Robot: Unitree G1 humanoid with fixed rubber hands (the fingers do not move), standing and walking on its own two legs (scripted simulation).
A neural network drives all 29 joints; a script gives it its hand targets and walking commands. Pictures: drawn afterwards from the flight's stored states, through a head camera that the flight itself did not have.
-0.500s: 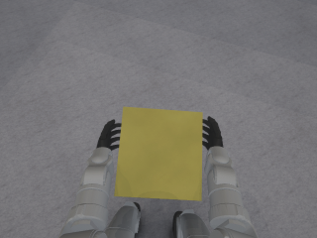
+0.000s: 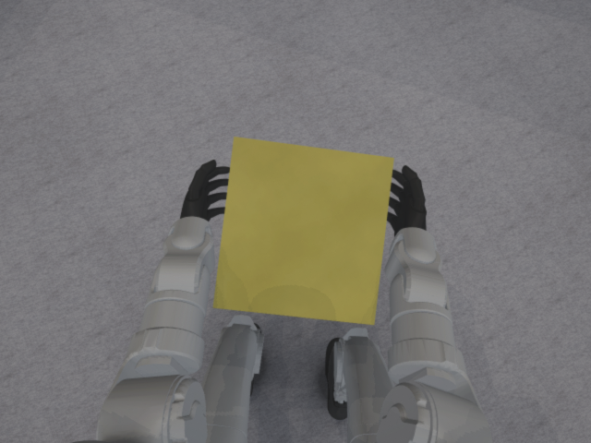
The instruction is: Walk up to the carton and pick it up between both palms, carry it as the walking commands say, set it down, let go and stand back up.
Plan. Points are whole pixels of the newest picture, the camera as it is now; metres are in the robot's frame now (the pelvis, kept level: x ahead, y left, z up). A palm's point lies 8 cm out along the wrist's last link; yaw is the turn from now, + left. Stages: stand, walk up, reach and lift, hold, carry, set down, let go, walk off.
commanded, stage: set down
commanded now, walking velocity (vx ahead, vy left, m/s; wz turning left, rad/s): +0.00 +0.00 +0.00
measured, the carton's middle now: (298, 229) +0.39 +0.02 -0.15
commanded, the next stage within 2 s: none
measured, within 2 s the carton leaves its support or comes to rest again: neither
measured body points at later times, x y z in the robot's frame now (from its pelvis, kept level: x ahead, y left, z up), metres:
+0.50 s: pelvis +0.00 +0.00 -0.07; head +0.24 +0.02 +0.31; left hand +0.43 +0.16 -0.17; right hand +0.43 -0.13 -0.16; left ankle +0.10 +0.12 -0.63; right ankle +0.07 -0.14 -0.63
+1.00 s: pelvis -0.01 +0.00 -0.14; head +0.27 +0.02 +0.21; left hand +0.46 +0.15 -0.26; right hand +0.45 -0.14 -0.25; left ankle +0.10 +0.12 -0.63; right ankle +0.07 -0.14 -0.63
